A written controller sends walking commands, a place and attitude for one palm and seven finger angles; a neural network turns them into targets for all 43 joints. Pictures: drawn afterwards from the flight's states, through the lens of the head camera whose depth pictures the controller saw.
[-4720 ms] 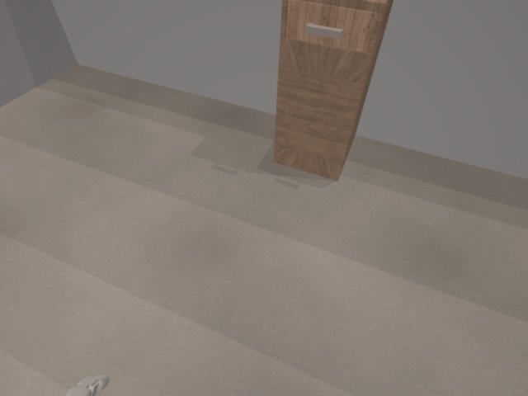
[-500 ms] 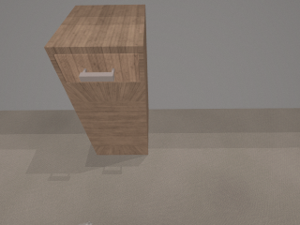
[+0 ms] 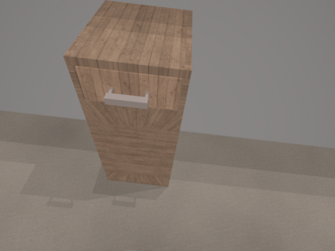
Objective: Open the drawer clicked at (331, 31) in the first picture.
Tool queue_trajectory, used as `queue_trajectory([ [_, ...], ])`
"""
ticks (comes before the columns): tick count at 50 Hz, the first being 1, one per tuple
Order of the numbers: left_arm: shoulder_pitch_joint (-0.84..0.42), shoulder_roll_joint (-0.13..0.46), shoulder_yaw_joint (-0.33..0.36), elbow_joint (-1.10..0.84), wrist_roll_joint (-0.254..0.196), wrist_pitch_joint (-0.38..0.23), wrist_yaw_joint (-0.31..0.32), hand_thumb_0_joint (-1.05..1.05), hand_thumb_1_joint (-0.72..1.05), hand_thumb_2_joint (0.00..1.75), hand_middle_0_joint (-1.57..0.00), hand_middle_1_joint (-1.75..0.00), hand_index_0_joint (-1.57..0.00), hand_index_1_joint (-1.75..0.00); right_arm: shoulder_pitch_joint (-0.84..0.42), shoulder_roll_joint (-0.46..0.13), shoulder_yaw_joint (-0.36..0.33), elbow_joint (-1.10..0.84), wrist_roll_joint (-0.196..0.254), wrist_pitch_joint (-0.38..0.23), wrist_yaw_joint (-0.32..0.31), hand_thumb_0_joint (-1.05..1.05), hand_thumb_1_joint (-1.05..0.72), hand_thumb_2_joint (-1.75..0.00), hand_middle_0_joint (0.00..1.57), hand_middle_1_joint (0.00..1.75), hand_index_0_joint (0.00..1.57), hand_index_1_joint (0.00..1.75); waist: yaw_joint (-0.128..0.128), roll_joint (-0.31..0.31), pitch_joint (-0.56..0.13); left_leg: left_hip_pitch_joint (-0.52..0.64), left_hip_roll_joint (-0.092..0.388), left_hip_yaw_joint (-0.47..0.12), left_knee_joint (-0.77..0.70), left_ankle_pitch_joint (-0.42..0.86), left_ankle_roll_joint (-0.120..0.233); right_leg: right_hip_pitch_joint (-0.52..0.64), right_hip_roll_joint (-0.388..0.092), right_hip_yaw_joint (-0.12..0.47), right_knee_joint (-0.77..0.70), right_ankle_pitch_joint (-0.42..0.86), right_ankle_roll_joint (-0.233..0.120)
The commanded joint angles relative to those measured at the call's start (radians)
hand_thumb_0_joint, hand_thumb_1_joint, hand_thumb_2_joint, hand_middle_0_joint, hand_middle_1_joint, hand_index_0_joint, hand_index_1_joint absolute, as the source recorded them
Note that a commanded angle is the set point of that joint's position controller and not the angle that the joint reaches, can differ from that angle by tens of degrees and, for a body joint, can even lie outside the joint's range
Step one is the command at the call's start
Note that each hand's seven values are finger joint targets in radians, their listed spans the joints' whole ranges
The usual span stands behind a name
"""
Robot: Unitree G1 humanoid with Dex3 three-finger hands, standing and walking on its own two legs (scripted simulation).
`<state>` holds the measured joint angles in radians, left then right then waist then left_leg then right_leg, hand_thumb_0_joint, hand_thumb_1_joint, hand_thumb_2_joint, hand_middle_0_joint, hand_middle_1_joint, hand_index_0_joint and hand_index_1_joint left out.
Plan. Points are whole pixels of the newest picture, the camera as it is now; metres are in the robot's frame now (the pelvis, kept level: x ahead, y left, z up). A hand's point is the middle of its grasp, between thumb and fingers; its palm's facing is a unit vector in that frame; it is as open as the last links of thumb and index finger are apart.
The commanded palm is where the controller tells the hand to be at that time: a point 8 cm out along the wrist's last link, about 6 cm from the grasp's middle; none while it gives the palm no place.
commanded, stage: come to a stop and stand still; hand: left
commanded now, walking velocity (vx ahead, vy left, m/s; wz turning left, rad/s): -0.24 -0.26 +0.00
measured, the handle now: (128, 96) +0.55 +0.19 +0.01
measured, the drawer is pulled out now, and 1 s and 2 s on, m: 0.00 0.00 0.00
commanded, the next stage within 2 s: look again from close up in 0.92 s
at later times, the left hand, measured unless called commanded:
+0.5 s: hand out of the picture +0.05 +0.10 -0.15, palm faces +0.00 -0.96 -0.27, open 7.3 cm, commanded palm none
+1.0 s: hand out of the picture -0.04 +0.05 -0.17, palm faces +0.05 -0.98 -0.19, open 7.3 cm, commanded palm none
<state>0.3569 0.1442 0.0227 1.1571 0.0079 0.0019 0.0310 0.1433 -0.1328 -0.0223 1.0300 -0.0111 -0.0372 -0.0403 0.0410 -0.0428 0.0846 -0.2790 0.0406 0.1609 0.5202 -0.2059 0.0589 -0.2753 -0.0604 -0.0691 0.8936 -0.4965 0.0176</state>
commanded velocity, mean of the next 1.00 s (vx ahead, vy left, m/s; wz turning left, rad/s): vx -0.02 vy -0.02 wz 0.00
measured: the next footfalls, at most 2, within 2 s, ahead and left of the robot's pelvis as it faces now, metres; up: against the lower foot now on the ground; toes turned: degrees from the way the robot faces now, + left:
right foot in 0.38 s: +0.01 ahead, -0.19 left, +0.00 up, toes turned -4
left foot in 0.66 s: +0.00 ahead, +0.03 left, +0.00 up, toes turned +2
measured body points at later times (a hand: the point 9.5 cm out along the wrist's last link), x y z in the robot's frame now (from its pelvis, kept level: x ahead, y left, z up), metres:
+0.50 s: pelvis -0.02 -0.09 +0.00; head -0.01 -0.12 +0.45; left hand +0.05 +0.15 -0.13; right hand -0.03 -0.32 -0.17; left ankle +0.02 +0.07 -0.71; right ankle -0.03 -0.18 -0.74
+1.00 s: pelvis -0.02 -0.12 +0.01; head -0.01 -0.13 +0.46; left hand -0.04 +0.10 -0.15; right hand -0.02 -0.33 -0.16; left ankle -0.04 +0.03 -0.73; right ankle -0.03 -0.18 -0.74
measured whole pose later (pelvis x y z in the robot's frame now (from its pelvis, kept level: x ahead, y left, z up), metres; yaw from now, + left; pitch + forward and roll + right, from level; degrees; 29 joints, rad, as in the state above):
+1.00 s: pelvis -0.02 -0.12 +0.01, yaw +0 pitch -1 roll +0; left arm 0.28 0.13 0.00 1.15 0.00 0.00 0.03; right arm 0.24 -0.15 -0.01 1.15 -0.01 0.01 -0.04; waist 0.00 0.02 0.04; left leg -0.12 0.07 0.05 0.39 -0.24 -0.05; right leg -0.13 0.04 -0.10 0.38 -0.23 -0.07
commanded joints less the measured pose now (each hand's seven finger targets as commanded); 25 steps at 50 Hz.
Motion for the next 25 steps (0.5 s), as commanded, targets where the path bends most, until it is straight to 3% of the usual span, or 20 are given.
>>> queue_trajectory([
  [1,0.082,0.065,0.025,-0.039,0.007,0.029,0.002,0.0,0.9,0.9,-0.2,-0.3,-0.2,-0.3,0.093,-0.173,-0.025,0.0,0.002,0.019,-0.018,0.0,-0.9,-0.9,0.2,0.3,0.2,0.3,-0.029,0.118,-0.096,0.103,0.314,-0.221,-0.234,0.6,0.085,-0.064,-0.027,0.062,0.078,0.064,0.024],
  [4,0.048,0.092,0.047,-0.078,0.019,0.056,-0.002,0.0,0.9,0.9,-0.2,-0.3,-0.2,-0.3,0.106,-0.194,-0.043,-0.007,-0.002,0.033,-0.024,0.0,-0.9,-0.9,0.2,0.3,0.2,0.3,-0.039,0.085,-0.113,0.097,0.339,-0.225,-0.238,0.504,0.107,-0.141,-0.01,0.09,0.205,0.086,0.023],
  [7,0.017,0.087,0.058,-0.112,0.02,0.068,-0.008,0.0,0.9,0.9,-0.2,-0.3,-0.2,-0.3,0.072,-0.192,-0.049,-0.018,-0.007,0.037,-0.019,0.0,-0.9,-0.9,0.2,0.3,0.2,0.3,-0.036,0.161,-0.11,0.076,0.31,-0.193,-0.251,0.339,0.102,-0.17,-0.006,0.091,0.214,0.12,0.029],
  [11,-0.047,0.079,0.051,-0.15,0.018,0.064,-0.012,0.0,0.9,0.9,-0.2,-0.3,-0.2,-0.3,0.084,-0.188,-0.058,-0.013,-0.014,0.042,-0.008,0.0,-0.9,-0.9,0.2,0.3,0.2,0.3,-0.053,0.257,-0.1,0.087,0.275,-0.196,-0.263,0.173,0.094,-0.139,-0.007,0.045,0.023,0.082,0.026],
  [13,-0.086,0.076,0.042,-0.166,0.014,0.052,-0.013,0.0,0.9,0.9,-0.2,-0.3,-0.2,-0.3,0.107,-0.2,-0.064,-0.006,-0.019,0.046,0.0,0.0,-0.9,-0.9,0.2,0.3,0.2,0.3,-0.074,0.276,-0.103,0.092,0.272,-0.225,-0.258,0.111,0.093,-0.091,0.003,0.022,-0.11,0.047,0.016],
  [15,-0.068,0.073,0.038,-0.165,0.01,0.038,-0.01,0.0,0.9,0.9,-0.2,-0.3,-0.2,-0.3,0.109,-0.208,-0.069,-0.004,-0.019,0.049,0.007,0.0,-0.9,-0.9,0.2,0.3,0.2,0.3,-0.06,0.254,-0.114,0.079,0.268,-0.24,-0.235,0.082,0.08,-0.023,0.014,0.015,-0.247,0.068,0.004],
  [17,-0.006,0.09,0.039,-0.139,0.013,0.025,-0.008,0.0,0.9,0.9,-0.2,-0.3,-0.2,-0.3,0.112,-0.198,-0.071,-0.003,-0.01,0.053,0.014,0.0,-0.9,-0.9,0.2,0.3,0.2,0.3,-0.027,0.164,-0.127,-0.013,0.204,-0.183,-0.159,0.002,0.019,0.14,0.023,-0.009,-0.474,0.268,0.005],
  [18,-0.002,0.134,0.042,-0.141,0.021,0.016,-0.003,0.0,0.9,0.9,-0.2,-0.3,-0.2,-0.3,0.132,-0.149,-0.065,-0.004,-0.002,0.056,0.018,0.0,-0.9,-0.9,0.2,0.3,0.2,0.3,-0.03,0.025,-0.113,-0.076,0.129,-0.128,-0.062,-0.087,-0.033,0.175,-0.051,0.079,-0.583,0.284,-0.015],
  [19,-0.046,0.206,0.045,-0.153,0.024,0.006,0.003,0.0,0.9,0.9,-0.2,-0.3,-0.2,-0.3,0.126,-0.078,-0.045,-0.022,0.004,0.061,0.025,0.0,-0.9,-0.9,0.2,0.3,0.2,0.3,-0.05,-0.169,-0.079,-0.135,0.043,-0.065,0.038,-0.204,-0.085,0.099,-0.218,0.281,-0.673,0.222,-0.081],
  [20,-0.093,0.229,0.044,-0.175,0.018,0.006,0.003,0.0,0.9,0.9,-0.2,-0.3,-0.2,-0.3,0.08,-0.08,-0.039,-0.041,-0.002,0.069,0.03,0.0,-0.9,-0.9,0.2,0.3,0.2,0.3,-0.032,-0.189,-0.04,-0.103,0.034,-0.096,0.127,-0.274,-0.079,-0.035,-0.277,0.309,-0.728,0.141,-0.133],
  [21,-0.131,0.216,0.041,-0.186,0.019,0.007,0.003,0.0,0.9,0.9,-0.2,-0.3,-0.2,-0.3,0.072,-0.085,-0.043,-0.042,-0.005,0.073,0.034,0.0,-0.9,-0.9,0.2,0.3,0.2,0.3,-0.036,-0.149,-0.036,-0.086,0.036,-0.125,0.197,-0.265,-0.071,-0.083,-0.257,0.285,-0.737,0.078,-0.151],
  [22,-0.158,0.203,0.043,-0.185,0.019,0.003,0.006,0.0,0.9,0.9,-0.2,-0.3,-0.2,-0.3,0.08,-0.089,-0.041,-0.03,-0.009,0.078,0.032,0.0,-0.9,-0.9,0.2,0.3,0.2,0.3,-0.046,-0.229,-0.001,-0.114,0.037,-0.145,0.233,-0.242,-0.066,-0.083,-0.217,0.265,-0.728,0.103,-0.14],
  [25,-0.167,0.137,0.026,-0.169,0.011,-0.006,0.006,0.0,0.9,0.9,-0.2,-0.3,-0.2,-0.3,0.16,-0.078,-0.033,0.027,-0.005,0.068,0.024,0.0,-0.9,-0.9,0.2,0.3,0.2,0.3,-0.071,-0.148,-0.018,-0.091,0.03,-0.136,0.264,-0.167,-0.071,0.013,-0.155,0.148,-0.635,0.41,-0.139],
])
